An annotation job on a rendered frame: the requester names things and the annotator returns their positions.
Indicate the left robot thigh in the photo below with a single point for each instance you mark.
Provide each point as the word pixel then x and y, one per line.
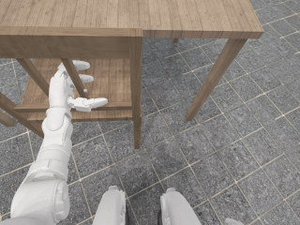
pixel 111 207

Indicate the robot thigh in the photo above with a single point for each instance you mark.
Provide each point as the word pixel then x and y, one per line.
pixel 175 207
pixel 111 207

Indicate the left robot forearm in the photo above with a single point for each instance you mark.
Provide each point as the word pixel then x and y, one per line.
pixel 54 153

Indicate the chair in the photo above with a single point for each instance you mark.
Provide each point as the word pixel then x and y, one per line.
pixel 115 56

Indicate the right robot thigh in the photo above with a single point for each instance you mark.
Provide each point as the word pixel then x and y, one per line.
pixel 175 207

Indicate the robot left hand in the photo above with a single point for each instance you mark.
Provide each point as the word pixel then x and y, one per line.
pixel 61 87

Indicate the table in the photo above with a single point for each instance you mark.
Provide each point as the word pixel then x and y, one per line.
pixel 232 19

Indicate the robot left upper arm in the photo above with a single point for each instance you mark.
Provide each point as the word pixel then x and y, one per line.
pixel 40 203

